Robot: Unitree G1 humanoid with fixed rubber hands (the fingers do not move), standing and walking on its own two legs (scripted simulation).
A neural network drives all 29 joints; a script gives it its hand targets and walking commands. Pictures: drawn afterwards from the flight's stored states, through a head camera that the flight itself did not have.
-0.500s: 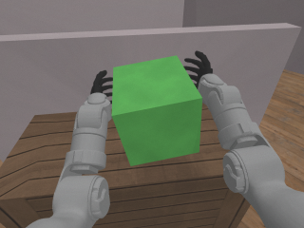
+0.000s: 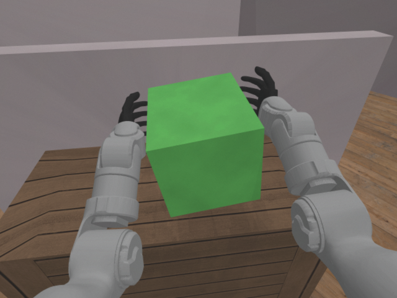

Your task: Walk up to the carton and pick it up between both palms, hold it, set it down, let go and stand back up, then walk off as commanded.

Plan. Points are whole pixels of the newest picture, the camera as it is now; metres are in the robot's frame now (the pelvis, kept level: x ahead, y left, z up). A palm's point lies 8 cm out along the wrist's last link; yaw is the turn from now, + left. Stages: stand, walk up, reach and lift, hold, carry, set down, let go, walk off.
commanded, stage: hold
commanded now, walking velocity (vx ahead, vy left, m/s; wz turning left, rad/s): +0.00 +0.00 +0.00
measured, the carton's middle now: (202, 141) +0.37 +0.00 +0.19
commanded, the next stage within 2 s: none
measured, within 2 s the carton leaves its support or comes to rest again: neither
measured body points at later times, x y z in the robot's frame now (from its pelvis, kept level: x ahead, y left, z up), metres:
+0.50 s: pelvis +0.00 +0.00 +0.00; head -0.08 +0.00 +0.44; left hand +0.38 +0.14 +0.23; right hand +0.40 -0.13 +0.26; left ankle +0.05 +0.10 -0.74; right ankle +0.06 -0.14 -0.74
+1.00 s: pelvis +0.00 +0.00 +0.00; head -0.09 +0.00 +0.44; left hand +0.38 +0.14 +0.23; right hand +0.40 -0.13 +0.26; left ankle +0.05 +0.10 -0.74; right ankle +0.06 -0.14 -0.74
